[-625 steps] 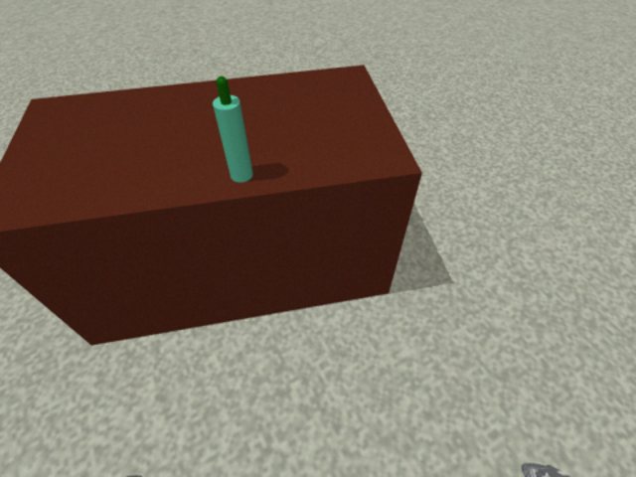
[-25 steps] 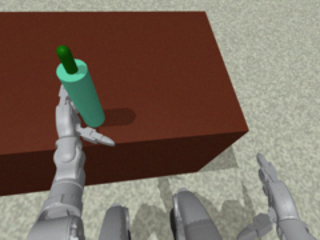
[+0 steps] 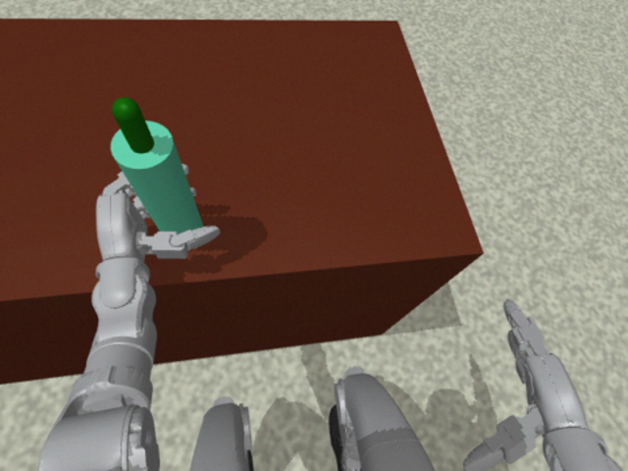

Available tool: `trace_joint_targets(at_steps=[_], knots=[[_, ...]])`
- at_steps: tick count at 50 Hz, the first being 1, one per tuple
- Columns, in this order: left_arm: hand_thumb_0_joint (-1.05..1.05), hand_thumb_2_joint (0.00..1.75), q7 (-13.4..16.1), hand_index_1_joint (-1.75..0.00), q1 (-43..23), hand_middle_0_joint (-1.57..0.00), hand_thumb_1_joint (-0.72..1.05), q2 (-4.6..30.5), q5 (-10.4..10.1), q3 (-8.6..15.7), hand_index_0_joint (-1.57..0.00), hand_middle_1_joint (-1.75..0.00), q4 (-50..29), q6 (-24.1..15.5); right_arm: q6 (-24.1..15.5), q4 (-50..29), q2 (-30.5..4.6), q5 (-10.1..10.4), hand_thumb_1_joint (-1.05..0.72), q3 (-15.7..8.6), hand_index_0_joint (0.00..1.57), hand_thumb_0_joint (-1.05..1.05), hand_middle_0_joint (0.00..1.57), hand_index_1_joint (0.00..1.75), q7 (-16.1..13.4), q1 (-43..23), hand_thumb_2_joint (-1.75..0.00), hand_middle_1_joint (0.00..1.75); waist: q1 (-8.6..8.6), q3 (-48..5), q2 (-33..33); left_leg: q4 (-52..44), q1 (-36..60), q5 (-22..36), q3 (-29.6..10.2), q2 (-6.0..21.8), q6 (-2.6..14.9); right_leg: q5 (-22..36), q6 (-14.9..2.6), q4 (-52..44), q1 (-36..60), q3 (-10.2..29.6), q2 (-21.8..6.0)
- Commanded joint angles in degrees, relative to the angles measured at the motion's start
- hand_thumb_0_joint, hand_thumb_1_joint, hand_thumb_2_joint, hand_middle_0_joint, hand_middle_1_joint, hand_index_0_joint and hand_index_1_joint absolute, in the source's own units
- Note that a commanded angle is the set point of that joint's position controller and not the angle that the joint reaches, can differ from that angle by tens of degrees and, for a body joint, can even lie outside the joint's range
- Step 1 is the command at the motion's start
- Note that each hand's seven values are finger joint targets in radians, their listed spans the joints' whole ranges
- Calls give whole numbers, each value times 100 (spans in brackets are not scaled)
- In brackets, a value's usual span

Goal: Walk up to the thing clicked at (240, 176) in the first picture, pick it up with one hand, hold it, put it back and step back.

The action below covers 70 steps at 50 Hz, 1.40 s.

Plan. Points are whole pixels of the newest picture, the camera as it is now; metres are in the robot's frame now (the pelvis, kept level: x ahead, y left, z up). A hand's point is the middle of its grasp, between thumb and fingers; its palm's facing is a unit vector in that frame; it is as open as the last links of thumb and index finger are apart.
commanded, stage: close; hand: left
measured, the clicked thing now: (161, 184) +0.44 +0.14 +0.07
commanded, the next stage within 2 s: settle in 0.08 s
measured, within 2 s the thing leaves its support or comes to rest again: leaves its support in 0.50 s
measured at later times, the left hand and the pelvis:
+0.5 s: hand (172, 212) +0.43 +0.14 +0.01, palm faces +0.02 -1.00 -0.03, open 8.4 cm; pelvis +0.01 +0.00 +0.01, yaw +0 degrees
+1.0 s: hand (153, 191) +0.44 +0.15 +0.06, palm faces +0.03 -1.00 -0.02, open 8.4 cm; pelvis +0.01 +0.00 +0.03, yaw +0 degrees
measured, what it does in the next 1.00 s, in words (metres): stands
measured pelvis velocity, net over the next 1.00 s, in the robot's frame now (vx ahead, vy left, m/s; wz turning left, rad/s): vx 0.01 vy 0.00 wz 0.00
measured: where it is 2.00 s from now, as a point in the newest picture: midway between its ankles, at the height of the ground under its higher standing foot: outside the picture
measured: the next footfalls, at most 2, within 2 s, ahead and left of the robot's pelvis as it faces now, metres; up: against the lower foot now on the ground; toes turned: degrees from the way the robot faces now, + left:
none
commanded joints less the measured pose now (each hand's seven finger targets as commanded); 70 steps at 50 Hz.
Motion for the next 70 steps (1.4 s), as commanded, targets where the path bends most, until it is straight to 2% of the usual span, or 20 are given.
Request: trace_joint_targets(at_steps=[1, 6, 9, 11, 16, 26, 28, 29, 31, 32, 36, 47, 52, 56, 58, 60, 63, 66, 68, 70], knots=[[0, 75, -128, -95, -1580, -115, 15, 666, -43, 106, -117, -97, -828, -346, -280, -857, -853, 18, 52, -651, 5, 0, 5, 5, -91, 391, -5, 5, 24, -2445, 666, -996, 1316, 1923, -18, -233, 4, 1550, -325, -570, 1513, -179, 268], [0, 105, -127, -122, -1674, -133, 32, 379, -53, -201, -134, -122, -1278, -239, -324, -1010, -761, 36, 53, -536, 5, 0, 5, 5, -52, 298, -5, 5, 27, -2617, 746, -1089, 1473, 1727, -9, -225, 3, 1408, -332, -651, 1596, -188, 275], [0, 112, -24, -129, -1565, -137, 35, 539, -55, -118, -138, -129, -1420, -165, -313, -933, -890, 60, 53, -673, 5, 0, 5, 5, -101, 153, -5, 5, 77, -2573, 691, -1143, 1435, 1626, -36, -199, -1, 1307, -335, -650, 1612, -185, 276], [0, 120, 5, -132, -1594, -129, 43, 563, -60, -103, -129, -131, -1645, -184, -292, -988, -869, 56, 54, -642, 5, 0, 5, 5, -116, 202, -5, 5, 57, -2827, 540, -1060, 1452, 1947, -21, -197, 23, 1628, -306, -633, 1845, -165, 269], [0, 128, 64, -141, -1807, -133, 42, 795, -3, -59, -134, -140, -1753, -53, -180, -876, -834, 62, 55, -608, 5, 0, 5, 5, -153, 271, -5, 5, 145, -2755, 619, -1133, 1556, 2134, 19, -212, 12, 1809, -305, -697, 1993, -128, 243], [0, 132, 206, -146, -2309, -134, 28, 1029, -147, -112, -135, -145, -2741, 172, -49, -693, -767, 74, 54, -490, 5, 0, 5, 5, -252, 281, -5, 5, 161, -3062, 750, -1226, 2035, 2537, 87, -219, 57, 2387, -257, -903, 2572, -7, 183], [0, 133, 178, -147, -2140, -134, 28, 801, -191, -198, -136, -147, -2268, 282, -49, -695, -869, 73, 54, -552, 5, 0, 5, 5, -273, 74, -5, 5, 142, -2712, 609, -1322, 1962, 2399, 78, -209, 52, 2217, -261, -1008, 2450, -41, 205], [0, 133, 198, -147, -2359, -134, 27, 1025, -159, -112, -135, -146, -2584, 265, -59, -836, -897, 79, 55, -524, 5, 0, 5, 5, -283, 17, -5, 5, 173, -2965, 658, -1348, 2122, 2363, 78, -209, 59, 2175, -252, -1039, 2525, -28, 196], [0, 134, 202, -147, -2547, -133, 29, 1059, -156, -138, -135, -147, -2726, 281, -21, -515, -755, 88, 55, -452, 5, 0, 5, 5, -285, 190, -5, 5, 204, -2748, 872, -1460, 2235, 2261, 78, -213, 21, 1987, -277, -1090, 2395, -55, 193], [0, 134, 157, -148, -2247, -134, 29, 874, -194, -211, -136, -148, -2252, 354, -22, -712, -825, 103, 55, -499, 5, 0, 5, 5, -294, 117, -5, 5, 138, -2682, 649, -1478, 2211, 2232, 68, -210, 42, 1995, -259, -1149, 2465, -74, 197], [0, 135, 48, -148, -2388, -134, 30, 941, -254, -132, -136, -148, -2053, 375, -21, -402, -759, 110, 55, -411, 5, 0, 5, 5, -298, 100, -5, 5, 221, -2422, 572, -1603, 2099, 2124, 82, -213, 51, 1931, -259, -1271, 2504, -81, 191], [0, 135, -101, -148, -2747, -133, 27, 1137, -309, -52, -136, -148, -2039, 392, -72, -535, -686, 168, 55, -249, 5, 0, 5, 5, -326, -110, -5, 5, 319, -2608, 554, -1812, 2310, 1957, 101, -230, 46, 1774, -265, -1459, 2762, -77, 183], [0, 132, -75, -147, -2809, -136, 34, 1176, -338, -22, -139, -148, -2089, 437, -72, -300, -724, 153, 54, -326, 5, 0, 5, 5, -357, 10, -5, 5, 271, -2621, 549, -1814, 2342, 2020, 132, -232, 71, 1906, -257, -1529, 2821, -49, 179], [0, 137, -122, -151, -2558, -141, 38, 1196, -356, -75, -144, -152, -2383, 519, -81, -543, -976, 208, 54, -582, 5, 0, 5, 5, -400, -120, -5, 5, 300, -2786, 645, -1905, 2775, 2323, 72, -201, 15, 2015, -292, -1536, 2790, -114, 207], [0, 137, -129, -152, -2535, -141, 39, 1035, -381, -181, -144, -153, -2526, 561, -70, -483, -754, 212, 54, -392, 5, 0, 5, 5, -371, 5, -5, 5, 336, -2641, 706, -1968, 2752, 2307, 94, -215, -2, 2009, -288, -1595, 2873, -122, 207], [0, 138, -95, -154, -2436, -142, 36, 1113, -407, -120, -146, -155, -2610, 649, -73, -283, -838, 243, 54, -522, 5, 0, 5, 5, -401, -3, -5, 5, 409, -2582, 740, -2015, 2803, 2378, 105, -215, 3, 2059, -284, -1627, 2921, -110, 210], [0, 137, -75, -152, -2158, -140, 34, 841, -418, -313, -144, -153, -2824, 796, -52, -204, -664, 252, 54, -365, 5, 0, 5, 5, -368, 72, -5, 5, 450, -2516, 757, -2109, 2922, 2600, 85, -175, -17, 2140, -301, -1666, 2950, -156, 220], [0, 137, -37, -152, -2093, -140, 33, 928, -438, -301, -144, -153, -3221, 949, -70, -283, -779, 283, 54, -481, 5, 0, 5, 5, -401, -76, -5, 5, 501, -2537, 747, -2151, 3065, 2816, 117, -178, -11, 2320, -294, -1734, 3123, -138, 222], [0, 136, -2, -152, -2127, -141, 33, 952, -433, -315, -144, -153, -3724, 1022, -58, -159, -631, 290, 54, -361, 5, 0, 5, 5, -407, -24, -5, 5, 559, -2570, 834, -2209, 3132, 2818, 130, -190, -7, 2354, -288, -1781, 3248, -118, 204], [0, 137, 55, -154, -1832, -142, 32, 903, -459, -318, -145, -155, -3643, 1202, -70, -205, -825, 329, 54, -603, 5, 0, 5, 5, -473, -160, -5, 5, 527, -2457, 588, -2299, 3138, 2716, 155, -191, 13, 2348, -274, -1881, 3409, -106, 208]])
